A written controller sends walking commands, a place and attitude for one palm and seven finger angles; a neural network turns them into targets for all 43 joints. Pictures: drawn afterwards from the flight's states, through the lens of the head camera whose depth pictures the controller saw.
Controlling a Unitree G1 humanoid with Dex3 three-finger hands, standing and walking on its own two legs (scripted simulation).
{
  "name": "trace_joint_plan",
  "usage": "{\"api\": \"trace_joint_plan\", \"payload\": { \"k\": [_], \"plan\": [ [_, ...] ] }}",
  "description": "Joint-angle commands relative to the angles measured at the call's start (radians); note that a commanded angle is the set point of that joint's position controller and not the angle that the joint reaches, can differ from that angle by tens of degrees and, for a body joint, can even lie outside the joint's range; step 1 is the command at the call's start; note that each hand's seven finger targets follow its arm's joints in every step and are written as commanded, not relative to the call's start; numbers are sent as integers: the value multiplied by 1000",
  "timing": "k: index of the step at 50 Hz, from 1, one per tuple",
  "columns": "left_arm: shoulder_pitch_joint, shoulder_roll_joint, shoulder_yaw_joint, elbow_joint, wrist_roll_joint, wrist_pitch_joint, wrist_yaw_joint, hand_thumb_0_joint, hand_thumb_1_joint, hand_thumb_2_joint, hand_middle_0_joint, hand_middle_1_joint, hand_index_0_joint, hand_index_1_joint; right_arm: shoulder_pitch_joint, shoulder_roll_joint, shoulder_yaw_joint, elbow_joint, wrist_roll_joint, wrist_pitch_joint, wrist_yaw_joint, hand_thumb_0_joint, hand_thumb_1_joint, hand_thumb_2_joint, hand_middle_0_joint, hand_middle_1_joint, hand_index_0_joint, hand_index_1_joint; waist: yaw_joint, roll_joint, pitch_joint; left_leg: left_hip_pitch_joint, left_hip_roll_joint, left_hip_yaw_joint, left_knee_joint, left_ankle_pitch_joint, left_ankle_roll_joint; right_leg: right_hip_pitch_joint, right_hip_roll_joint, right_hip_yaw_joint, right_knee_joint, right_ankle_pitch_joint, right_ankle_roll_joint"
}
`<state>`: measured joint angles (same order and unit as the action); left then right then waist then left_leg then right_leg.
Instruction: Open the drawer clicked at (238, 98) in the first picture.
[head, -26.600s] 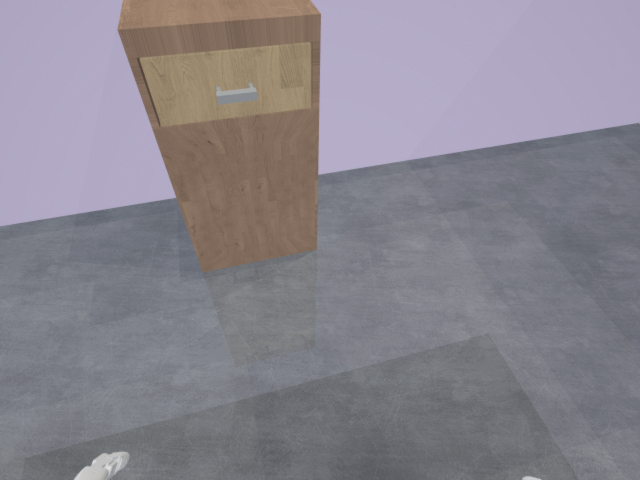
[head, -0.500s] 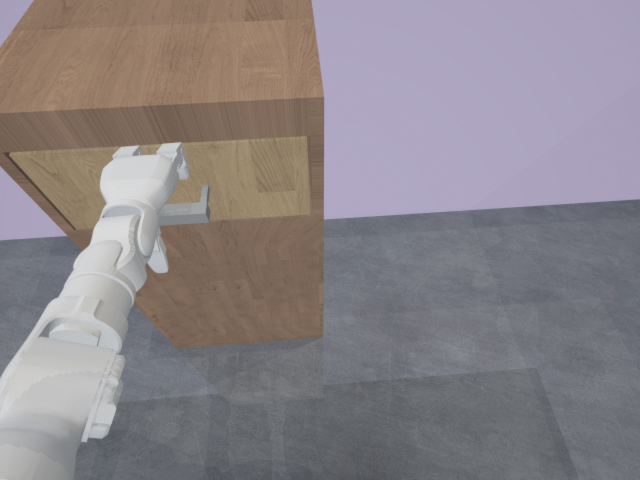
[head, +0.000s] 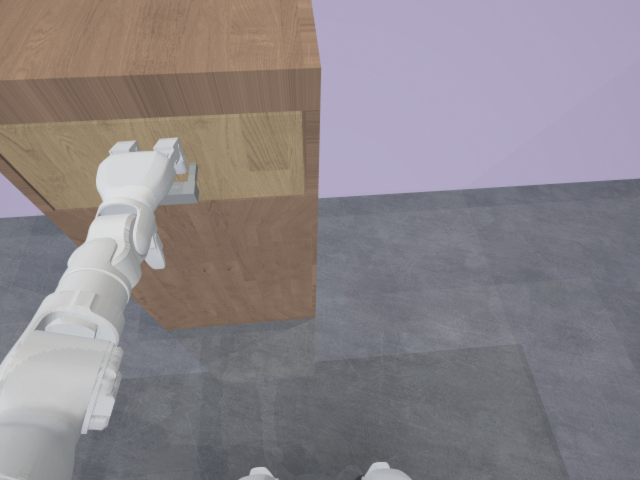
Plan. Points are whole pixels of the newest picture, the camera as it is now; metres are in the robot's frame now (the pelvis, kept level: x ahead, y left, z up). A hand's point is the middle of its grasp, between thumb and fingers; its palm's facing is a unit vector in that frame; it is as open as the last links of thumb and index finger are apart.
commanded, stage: lower the fingers behind the handle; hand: left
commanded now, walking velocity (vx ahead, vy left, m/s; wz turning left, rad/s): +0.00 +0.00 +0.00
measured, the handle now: (163, 182) +0.53 +0.21 +0.00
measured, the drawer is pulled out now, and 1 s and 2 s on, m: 0.00 0.00 0.00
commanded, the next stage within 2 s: lift the fingers back up to retry in 1.02 s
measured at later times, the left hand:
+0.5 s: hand (158, 208) +0.48 +0.21 +0.01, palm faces -0.05 -0.01 -1.00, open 13.9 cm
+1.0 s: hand (158, 210) +0.48 +0.21 +0.01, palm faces -0.02 +0.00 -1.00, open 14.0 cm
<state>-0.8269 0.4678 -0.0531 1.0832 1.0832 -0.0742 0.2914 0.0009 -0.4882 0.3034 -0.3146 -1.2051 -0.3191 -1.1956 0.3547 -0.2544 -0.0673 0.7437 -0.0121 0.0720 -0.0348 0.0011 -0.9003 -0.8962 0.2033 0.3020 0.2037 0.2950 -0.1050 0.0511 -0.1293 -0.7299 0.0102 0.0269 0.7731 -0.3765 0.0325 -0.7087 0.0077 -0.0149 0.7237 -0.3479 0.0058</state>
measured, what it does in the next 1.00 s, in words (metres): stands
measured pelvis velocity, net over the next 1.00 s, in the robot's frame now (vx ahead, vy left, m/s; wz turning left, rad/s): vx -0.02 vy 0.00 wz -0.02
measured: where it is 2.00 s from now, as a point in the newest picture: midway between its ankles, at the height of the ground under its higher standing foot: outside the picture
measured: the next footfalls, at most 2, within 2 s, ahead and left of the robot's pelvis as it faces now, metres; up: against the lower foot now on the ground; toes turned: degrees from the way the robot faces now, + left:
none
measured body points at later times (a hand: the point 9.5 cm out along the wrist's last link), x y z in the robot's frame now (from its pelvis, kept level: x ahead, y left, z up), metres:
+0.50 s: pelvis -0.01 +0.00 -0.01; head +0.10 -0.01 +0.43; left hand +0.47 +0.21 +0.06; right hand +0.01 -0.28 -0.14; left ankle -0.01 +0.10 -0.71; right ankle -0.01 -0.13 -0.71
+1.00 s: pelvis -0.02 +0.00 -0.02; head +0.09 +0.00 +0.42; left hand +0.47 +0.21 +0.06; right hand -0.02 -0.27 -0.15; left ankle -0.01 +0.10 -0.71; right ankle -0.01 -0.13 -0.71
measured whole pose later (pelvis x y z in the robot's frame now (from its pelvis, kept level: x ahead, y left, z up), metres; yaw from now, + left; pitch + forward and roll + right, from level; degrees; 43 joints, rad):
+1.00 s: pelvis -0.02 +0.00 -0.02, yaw -1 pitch +22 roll -2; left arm -0.87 0.49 -0.03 1.11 1.11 -0.03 0.38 0.00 -0.49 0.30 -0.26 -1.24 -0.28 -1.21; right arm 0.35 -0.26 -0.04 0.71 -0.01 0.08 -0.03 0.00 -0.90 -0.90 0.20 0.30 0.20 0.29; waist -0.12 0.05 -0.15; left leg -0.88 0.02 0.04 0.91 -0.40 0.04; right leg -0.87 0.01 0.00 0.86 -0.37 0.01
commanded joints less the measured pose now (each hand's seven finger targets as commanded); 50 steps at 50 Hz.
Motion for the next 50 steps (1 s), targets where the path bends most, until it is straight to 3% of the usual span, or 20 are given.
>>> {"api": "trace_joint_plan", "payload": {
  "k": [1, 3, 5, 8, 12, 14, 17, 21, 25, 26, 28, 30, 32, 36, 39, 41, 43, 44, 46, 50],
  "plan": [
    [-386, 291, 125, -185, 10, -33, 60, 0, -500, 300, -300, -1200, -300, -1200, 130, -163, -45, -47, -14, -6, -14, 0, -900, -900, 200, 300, 200, 300, -1, 28, -408, 260, -21, -24, -23, 440, 3, 137, 50, -6, -24, 346, -40],
    [-352, 279, 134, -201, 18, -34, 91, 0, -500, 300, -300, -1200, -300, -1200, 126, -159, -46, -55, -20, -8, -5, 0, -900, -900, 200, 300, 200, 300, 19, 43, -437, 250, -22, -17, -10, 471, 0, 144, 51, -10, -4, 367, -44],
    [-310, 322, 183, -200, 24, -19, 117, 0, -500, 300, -300, -1200, -300, -1200, 119, -164, -47, -56, -25, -4, 5, 0, -900, -900, 200, 300, 200, 300, 38, 33, -474, 235, -21, -14, 8, 521, -1, 166, 52, -10, 20, 410, -44],
    [-325, 250, 123, -194, 37, 23, 145, 0, -500, 300, -300, -1200, -300, -1200, 123, -160, -54, -59, -21, -5, 13, 0, -900, -900, 200, 300, 200, 300, 11, 18, -458, 228, -16, -7, 12, 494, -2, 141, 54, -15, 16, 398, -38],
    [-338, 254, 118, -184, 29, 69, 149, 0, -500, 300, -300, -1200, -300, -1200, 126, -167, -56, -51, -16, 0, 16, 0, -900, -900, 200, 300, 200, 300, 1, -1, -483, 236, -17, -6, 10, 466, 0, 158, 54, -10, 9, 392, -34],
    [-363, 243, 99, -167, 20, 75, 136, 0, -500, 300, -300, -1200, -300, -1200, 126, -165, -54, -46, -11, -1, 10, 0, -900, -900, 200, 300, 200, 300, -16, -22, -452, 218, -21, -3, 2, 419, 5, 161, 52, -7, -5, 377, -31],
    [-333, 257, 103, -110, 10, 87, 114, 0, -500, 300, -300, -1200, -300, -1200, 121, -169, -44, -43, -8, 2, 5, 0, -900, -900, 200, 300, 200, 300, -12, -37, -408, 190, -22, -3, -8, 370, 8, 150, 50, -6, -12, 342, -30],
    [-343, 244, 70, -67, 22, 76, 86, 0, -500, 300, -300, -1200, -300, -1200, 121, -167, -35, -53, -5, -1, -6, 0, -900, -900, 200, 300, 200, 300, -26, -38, -351, 148, -25, -2, -6, 319, 12, 113, 46, -3, -11, 303, -32],
    [-308, 263, 94, -62, 23, 53, 72, 0, -500, 300, -300, -1200, -300, -1200, 123, -168, -35, -62, -9, -3, -10, 0, -900, -900, 200, 300, 200, 300, -16, -55, -377, 125, -25, 0, 19, 319, 13, 111, 45, 0, 10, 308, -33],
    [-288, 256, 86, -59, 26, 47, 70, 0, -500, 300, -300, -1200, -300, -1200, 126, -165, -33, -69, -9, -3, -10, 0, -900, -900, 200, 300, 200, 300, -9, -42, -390, 118, -27, 0, 23, 314, 12, 108, 44, 1, 20, 304, -32],
    [-285, 210, 55, -59, 24, 41, 70, 0, -500, 300, -300, -1200, -300, -1200, 125, -161, -36, -72, -9, -9, -10, 0, -900, -900, 200, 300, 200, 300, -20, -44, -371, 111, -24, 3, 34, 303, 12, 78, 45, -1, 21, 296, -32],
    [-266, 234, 83, -60, 21, 35, 73, 0, -500, 300, -300, -1200, -300, -1200, 129, -164, -38, -69, -11, -9, -7, 0, -900, -900, 200, 300, 200, 300, -10, -47, -389, 98, -25, 3, 49, 311, 12, 77, 45, 1, 35, 300, -34],
    [-264, 231, 72, -43, 20, 43, 75, 0, -500, 300, -300, -1200, -300, -1200, 128, -166, -34, -76, -7, -10, -6, 0, -900, -900, 200, 300, 200, 300, -15, -54, -352, 65, -26, 4, 48, 260, 12, 55, 45, -1, 35, 257, -32],
    [-292, 261, 92, -83, 22, 48, 88, 0, -500, 300, -300, -1200, -300, -1200, 138, -167, -39, -78, -9, -11, -6, 0, -900, -900, 200, 300, 200, 300, -8, -13, -430, 103, -24, 2, 56, 299, 12, 69, 46, 1, 48, 279, -33],
    [-282, 266, 93, -70, 16, 63, 86, 0, -500, 300, -300, -1200, -300, -1200, 137, -168, -35, -79, -4, -8, -7, 0, -900, -900, 200, 300, 200, 300, -9, -49, -402, 80, -25, 0, 51, 276, 11, 75, 47, -1, 41, 266, -30],
    [-318, 255, 80, -76, 16, 66, 88, 0, -500, 300, -300, -1200, -300, -1200, 138, -168, -36, -75, -5, -10, -7, 0, -900, -900, 200, 300, 200, 300, -22, -32, -398, 86, -22, 0, 48, 269, 13, 61, 48, -1, 36, 255, -29],
    [-308, 265, 82, -58, 16, 75, 85, 0, -500, 300, -300, -1200, -300, -1200, 135, -171, -31, -76, -2, -8, -7, 0, -900, -900, 200, 300, 200, 300, -16, -38, -374, 75, -24, -3, 42, 251, 12, 55, 49, -5, 33, 232, -30],
    [-317, 265, 77, -39, 15, 82, 83, 0, -500, 300, -300, -1200, -300, -1200, 135, -173, -30, -74, 0, -8, -8, 0, -900, -900, 200, 300, 200, 300, -27, -49, -348, 63, -24, -2, 39, 221, 14, 43, 48, -2, 23, 207, -28],
    [-322, 301, 96, -33, 16, 81, 80, 0, -500, 300, -300, -1200, -300, -1200, 138, -176, -25, -74, 0, -8, -11, 0, -900, -900, 200, 300, 200, 300, -21, -60, -357, 46, -26, -2, 38, 216, 17, 60, 46, 1, 26, 208, -27],
    [-344, 294, 91, -36, 14, 81, 73, 0, -500, 300, -300, -1200, -300, -1200, 143, -174, -25, -73, -2, -9, -14, 0, -900, -900, 200, 300, 200, 300, -27, -50, -375, 65, -24, -5, 40, 220, 17, 47, 47, -2, 27, 200, -29]
  ]
}}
